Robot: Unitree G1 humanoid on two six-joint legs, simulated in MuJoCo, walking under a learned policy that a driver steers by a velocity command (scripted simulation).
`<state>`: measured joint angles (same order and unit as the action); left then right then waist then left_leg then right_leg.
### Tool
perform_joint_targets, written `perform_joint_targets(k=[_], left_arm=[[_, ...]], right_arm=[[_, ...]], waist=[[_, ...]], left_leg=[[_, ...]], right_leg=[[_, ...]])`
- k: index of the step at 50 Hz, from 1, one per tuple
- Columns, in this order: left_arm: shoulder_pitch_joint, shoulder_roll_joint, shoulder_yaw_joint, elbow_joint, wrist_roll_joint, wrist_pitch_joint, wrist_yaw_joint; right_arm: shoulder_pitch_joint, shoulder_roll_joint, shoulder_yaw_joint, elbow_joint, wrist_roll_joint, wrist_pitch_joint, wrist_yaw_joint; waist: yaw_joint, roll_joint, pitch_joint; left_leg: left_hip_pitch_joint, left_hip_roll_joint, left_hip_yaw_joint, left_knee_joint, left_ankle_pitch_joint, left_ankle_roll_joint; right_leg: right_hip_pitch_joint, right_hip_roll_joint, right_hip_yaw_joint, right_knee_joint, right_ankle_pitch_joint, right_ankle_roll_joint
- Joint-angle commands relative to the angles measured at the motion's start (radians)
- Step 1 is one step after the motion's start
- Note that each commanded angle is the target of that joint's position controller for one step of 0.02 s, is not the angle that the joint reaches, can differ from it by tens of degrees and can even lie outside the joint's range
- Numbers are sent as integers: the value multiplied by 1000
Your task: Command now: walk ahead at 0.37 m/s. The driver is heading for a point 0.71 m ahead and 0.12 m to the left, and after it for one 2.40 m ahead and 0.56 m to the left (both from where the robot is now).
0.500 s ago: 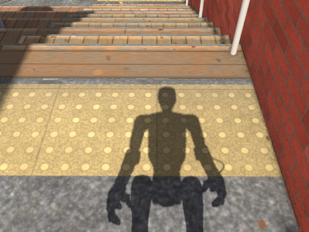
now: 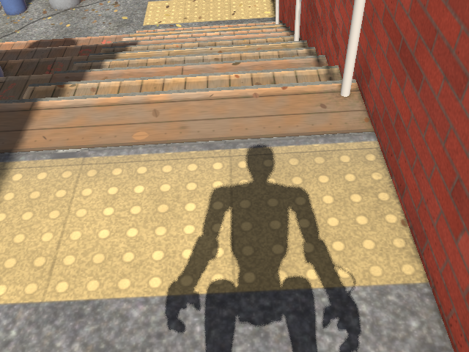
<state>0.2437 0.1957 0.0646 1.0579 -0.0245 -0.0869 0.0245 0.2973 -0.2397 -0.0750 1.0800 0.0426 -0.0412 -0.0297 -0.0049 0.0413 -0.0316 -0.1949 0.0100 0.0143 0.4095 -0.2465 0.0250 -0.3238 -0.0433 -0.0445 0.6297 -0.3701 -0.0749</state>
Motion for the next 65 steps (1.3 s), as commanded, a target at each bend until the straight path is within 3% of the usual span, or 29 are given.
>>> perform_joint_targets(k=[1, 2, 3, 4, 5, 7, 10, 15, 22, 24, 26, 27, 28, 29, 30, 32, 33, 36, 40, 44, 49, 51, 52, 53, 54, 55, 56, 59, 65], left_arm=[[238, 41, 17, 63, 10, -2, -10], [338, 120, 35, 67, 9, -3, -8], [407, 216, 45, 63, 19, -10, -17], [350, 204, 36, 57, 32, -25, -18], [256, 156, 19, 22, 28, -38, -21], [122, 155, 10, -36, 21, -38, -31], [230, 91, -16, -12, 27, -35, -23], [289, 110, -23, -20, 31, -27, -8], [333, 147, -2, -7, 12, -7, 5], [318, 172, 10, -9, 14, 1, 2], [282, 183, 15, -22, 18, 16, 2], [264, 160, 4, -51, 28, 15, -2], [405, -12, -42, -64, 18, -10, -22], [321, 63, -24, -56, -14, -45, -27], [198, 132, -4, -107, -37, -59, -26], [87, 152, 10, -138, -9, -58, -5], [116, 133, 15, -138, 0, -41, -2], [127, 79, 12, -151, -3, -3, 2], [-44, 105, 15, -216, 20, 0, -3], [-203, 85, -1, -256, 12, -10, -22], [-320, 116, -3, -316, 2, -24, -52], [-249, 155, 12, -308, 2, -34, -56], [-132, 191, 32, -278, 5, -39, -52], [63, 256, 58, -233, 17, -43, -43], [186, 351, 78, -207, 47, -43, -38], [227, 304, 63, -194, 56, -32, -39], [161, 234, 40, -206, 54, -34, -31], [-14, 163, 16, -200, 41, -40, -17], [13, 165, 32, -154, 54, -35, 12]], right_arm=[[-126, -96, -10, -84, 7, -7, 3], [-153, -24, 12, -107, -9, -16, 9], [-188, -3, 17, -154, -18, -37, 14], [-221, -33, 13, -173, 1, -54, 19], [-224, -62, 11, -177, 10, -64, 27], [-176, -91, -1, -143, -28, -68, 25], [-178, -57, -3, -134, -33, -57, 31], [-339, -27, 5, -211, -29, -41, 46], [-529, -29, 27, -299, -3, -71, 91], [-444, -81, 8, -290, -10, -73, 92], [-152, -164, -34, -212, -7, -69, 80], [43, -227, -53, -170, -18, -63, 68], [147, -299, -63, -136, -34, -59, 71], [141, -205, -36, -124, -34, -55, 68], [31, -154, -20, -137, -27, -59, 66], [-124, -92, 2, -165, -42, -73, 68], [-145, -68, 10, -158, -56, -80, 71], [-123, -80, 11, -127, -46, -83, 63], [-55, -131, 3, -111, -43, -76, 35], [16, -154, 0, -104, -29, -67, 26], [104, -170, -7, -77, -16, -42, 23], [82, -190, -15, -85, -17, -31, 20], [62, -182, -11, -93, -20, -28, 20], [50, -139, 5, -114, -31, -29, 22], [127, -31, 31, -140, -39, -34, 22], [153, -61, 23, -141, -1, -60, 21], [99, -144, -4, -151, 23, -69, 14], [25, -111, -20, -163, 11, -52, -1], [-44, -53, -32, -211, 11, 6, 0]], waist=[[129, -24, 49], [161, -238, 21], [152, -379, 49], [117, -299, 110], [78, -214, 152], [21, -127, 132], [31, -130, 110], [61, -136, 129], [93, -162, 218], [36, -198, 151], [-116, -223, -39], [-188, -146, -188], [-97, 176, -413], [-137, 167, -418], [-117, 146, -229], [-42, -40, -76], [4, -20, -59], [44, 22, 22], [15, -5, 76], [-39, -4, 91], [-64, 11, 113], [-10, 40, 75], [56, 35, 7], [133, 4, -138], [138, -214, -293], [130, -330, -432], [117, -234, -277], [25, -151, -34], [-2, -114, 81]], left_leg=[[-329, 86, -85, 3, -276, 109], [-452, 22, 14, 342, -198, 51], [-688, -60, 21, 588, -306, 42], [-778, 16, -75, 744, -275, 63], [-834, 62, -96, 784, -154, 77], [-730, 107, -84, 702, 16, 61], [-658, 106, -43, 608, 136, 15], [-607, 62, -10, 372, 323, -13], [-501, 30, 47, 115, 311, 33], [-374, -13, 70, 108, 226, 71], [-3, -72, 107, 118, 200, 127], [359, 105, -99, 170, 186, 189], [720, 391, -656, 36, -95, 373], [679, 379, -805, -119, -156, 340], [534, 342, -620, -124, -82, 283], [183, 276, -374, -166, 150, 232], [82, 241, -305, -191, 183, 221], [-56, 215, -214, -279, 158, 236], [-35, 203, -146, -315, 209, 231], [-3, 160, -58, -305, 242, 181], [156, 229, -126, -201, 218, 166], [178, 242, -152, -117, 316, 145], [160, 201, -124, 15, 451, 122], [28, 139, -79, 262, 413, 87], [-345, -11, 8, 663, 66, 16], [-462, -29, -124, 849, -296, 13], [-531, 22, -175, 946, -243, 23], [-461, 119, -150, 829, -31, 13], [-533, 119, -137, 678, 173, 1]], right_leg=[[322, 56, -48, -150, 84, 20], [409, -154, 250, -311, -76, -40], [451, -347, 682, -486, -324, -184], [374, -408, 802, -517, -494, -234], [353, -371, 717, -505, -454, -196], [275, -263, 474, -500, -152, -109], [276, -199, 281, -504, 169, -93], [293, -173, 157, -520, 350, -95], [359, -210, 89, -511, 409, -81], [432, -226, 72, -396, 765, -64], [395, -181, 23, -58, 1105, -23], [129, -142, 17, 252, 837, 6], [-252, 73, 70, 663, 13, 67], [-348, 78, 223, 810, -154, 41], [-440, 19, 184, 840, -108, 22], [-347, -75, 135, 726, 45, 14], [-273, -108, 144, 682, 79, 8], [-257, -135, 128, 567, 88, 18], [-381, -145, 103, 328, 301, 63], [-310, -83, 38, 50, 479, 68], [-300, -43, 56, -107, 385, 52], [-180, -13, 45, -143, 316, 33], [-17, 12, 24, -164, 299, 11], [277, -62, 86, -108, 332, -37], [677, -322, 456, -144, 197, -141], [719, -418, 756, -277, 89, -184], [581, -396, 662, -303, -10, -133], [224, -281, 319, -406, 163, -54], [180, -245, 71, -499, 250, -79]])
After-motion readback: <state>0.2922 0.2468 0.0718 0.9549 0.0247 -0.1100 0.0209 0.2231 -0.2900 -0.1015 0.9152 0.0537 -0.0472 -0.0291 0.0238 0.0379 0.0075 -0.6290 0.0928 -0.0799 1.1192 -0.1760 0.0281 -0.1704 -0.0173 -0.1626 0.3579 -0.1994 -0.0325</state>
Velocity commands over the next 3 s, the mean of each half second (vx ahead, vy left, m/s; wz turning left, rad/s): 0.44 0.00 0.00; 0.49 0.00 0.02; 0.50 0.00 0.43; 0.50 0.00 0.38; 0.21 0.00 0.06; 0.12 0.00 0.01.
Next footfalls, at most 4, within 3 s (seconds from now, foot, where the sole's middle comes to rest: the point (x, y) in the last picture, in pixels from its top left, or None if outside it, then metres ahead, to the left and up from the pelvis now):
0.04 right None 0.05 -0.13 -0.78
0.54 left None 0.45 0.11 -0.78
1.06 right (301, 279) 0.76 -0.14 -0.78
1.62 left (204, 218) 1.01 0.18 -0.78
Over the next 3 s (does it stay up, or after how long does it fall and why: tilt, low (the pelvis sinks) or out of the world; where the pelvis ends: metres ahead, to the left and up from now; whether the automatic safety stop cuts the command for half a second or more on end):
stays up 1.37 0.27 -0.01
